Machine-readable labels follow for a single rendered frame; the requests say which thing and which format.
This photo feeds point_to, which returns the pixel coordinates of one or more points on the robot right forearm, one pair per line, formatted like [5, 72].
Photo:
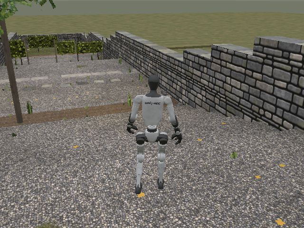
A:
[176, 126]

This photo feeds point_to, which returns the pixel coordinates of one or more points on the right robot foot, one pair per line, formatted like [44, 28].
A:
[160, 185]

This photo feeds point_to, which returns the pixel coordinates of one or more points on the left robot hand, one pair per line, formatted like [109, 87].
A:
[133, 127]

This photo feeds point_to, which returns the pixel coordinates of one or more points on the left robot upper arm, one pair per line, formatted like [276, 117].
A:
[135, 106]

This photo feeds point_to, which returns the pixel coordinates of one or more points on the right robot hand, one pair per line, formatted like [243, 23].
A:
[179, 137]

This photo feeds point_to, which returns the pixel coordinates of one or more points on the robot left forearm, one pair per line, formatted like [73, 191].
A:
[130, 122]

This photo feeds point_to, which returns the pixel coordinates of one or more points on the robot right shin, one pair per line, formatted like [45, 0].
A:
[161, 168]

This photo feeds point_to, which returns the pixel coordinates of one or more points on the right robot upper arm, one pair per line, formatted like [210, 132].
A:
[170, 108]

